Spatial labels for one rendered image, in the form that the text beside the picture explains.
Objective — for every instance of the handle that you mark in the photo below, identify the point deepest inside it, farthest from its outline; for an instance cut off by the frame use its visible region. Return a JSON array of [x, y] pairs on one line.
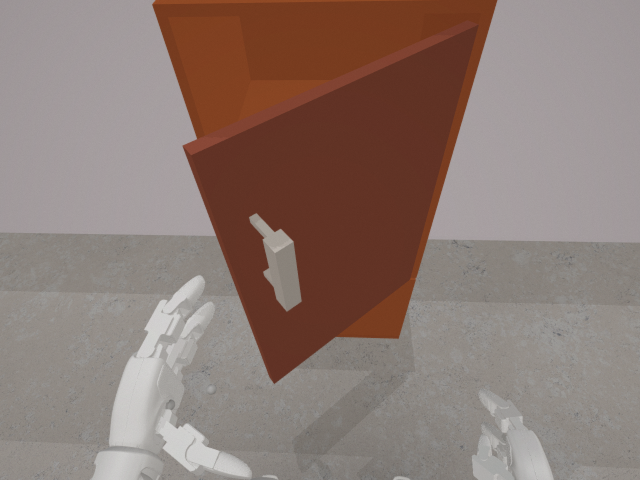
[[282, 272]]

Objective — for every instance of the robot left forearm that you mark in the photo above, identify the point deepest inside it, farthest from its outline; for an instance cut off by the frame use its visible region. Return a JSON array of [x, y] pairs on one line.
[[127, 463]]

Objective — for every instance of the right robot hand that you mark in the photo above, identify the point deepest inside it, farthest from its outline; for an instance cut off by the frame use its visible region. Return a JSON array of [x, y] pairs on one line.
[[520, 455]]

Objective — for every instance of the cupboard door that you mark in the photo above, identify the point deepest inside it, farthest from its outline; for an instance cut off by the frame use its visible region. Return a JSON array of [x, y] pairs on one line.
[[347, 170]]

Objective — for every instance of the left robot hand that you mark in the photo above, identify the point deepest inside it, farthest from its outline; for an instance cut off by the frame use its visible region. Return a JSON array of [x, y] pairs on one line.
[[152, 377]]

